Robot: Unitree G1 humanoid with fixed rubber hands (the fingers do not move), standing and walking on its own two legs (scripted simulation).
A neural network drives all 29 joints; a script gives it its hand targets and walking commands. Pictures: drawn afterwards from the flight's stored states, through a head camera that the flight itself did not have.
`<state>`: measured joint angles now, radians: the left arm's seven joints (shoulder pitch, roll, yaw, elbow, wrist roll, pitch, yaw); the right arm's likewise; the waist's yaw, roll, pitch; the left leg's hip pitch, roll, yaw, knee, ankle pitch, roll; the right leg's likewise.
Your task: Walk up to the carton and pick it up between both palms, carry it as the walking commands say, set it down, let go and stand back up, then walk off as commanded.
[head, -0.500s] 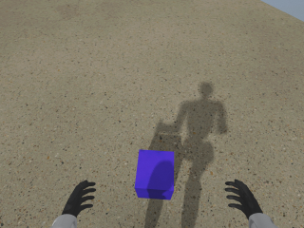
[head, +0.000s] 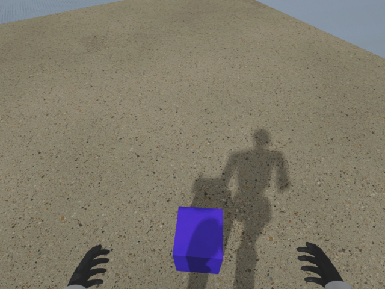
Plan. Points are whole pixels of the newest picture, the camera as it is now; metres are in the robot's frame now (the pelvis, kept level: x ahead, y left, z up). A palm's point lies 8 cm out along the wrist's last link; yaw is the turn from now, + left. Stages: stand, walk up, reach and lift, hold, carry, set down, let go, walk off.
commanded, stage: stand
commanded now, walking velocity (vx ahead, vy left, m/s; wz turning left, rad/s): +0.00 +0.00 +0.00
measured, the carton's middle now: (198, 240) +0.42 +0.00 -0.65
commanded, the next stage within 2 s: walk off in 1.74 s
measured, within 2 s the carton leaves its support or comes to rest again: neither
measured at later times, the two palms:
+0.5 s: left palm out of the picture +0.13 +0.29 -0.09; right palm out of the picture +0.14 -0.29 -0.09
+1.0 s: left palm out of the picture +0.10 +0.30 -0.09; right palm out of the picture +0.10 -0.30 -0.09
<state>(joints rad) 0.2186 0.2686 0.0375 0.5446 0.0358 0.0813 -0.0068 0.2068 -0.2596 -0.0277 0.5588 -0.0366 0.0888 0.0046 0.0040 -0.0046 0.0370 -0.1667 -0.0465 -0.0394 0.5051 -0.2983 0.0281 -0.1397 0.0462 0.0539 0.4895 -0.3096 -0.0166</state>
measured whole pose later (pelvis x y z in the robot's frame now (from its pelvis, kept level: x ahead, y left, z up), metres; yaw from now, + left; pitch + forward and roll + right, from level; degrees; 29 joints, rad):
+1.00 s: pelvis +0.00 +0.00 +0.01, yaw +0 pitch -2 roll +0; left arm 0.16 0.37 0.01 0.94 0.02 0.00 0.02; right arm 0.14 -0.37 -0.01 0.97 -0.02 -0.01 -0.02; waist 0.00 -0.01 0.01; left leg -0.11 -0.04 -0.03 0.37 -0.22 0.03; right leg -0.09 0.03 0.06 0.36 -0.24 -0.01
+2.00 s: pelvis -0.01 +0.00 +0.01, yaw +0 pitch -2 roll +0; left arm 0.14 0.37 -0.01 1.05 0.02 0.01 0.02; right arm 0.13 -0.37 0.01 1.07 -0.01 0.01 -0.01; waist 0.00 -0.01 0.01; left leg -0.11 -0.05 -0.04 0.34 -0.19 0.03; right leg -0.09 0.02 0.05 0.34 -0.22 0.00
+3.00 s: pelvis +0.39 +0.16 +0.00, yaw +31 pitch +0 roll -1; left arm 0.10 0.23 0.02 0.83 0.04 -0.06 0.01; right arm 0.40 -0.28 -0.07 0.93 -0.02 -0.03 0.00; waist -0.07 0.03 0.05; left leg -0.35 0.00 -0.03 1.16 -0.40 0.04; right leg -0.28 -0.05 -0.14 0.54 -0.27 0.00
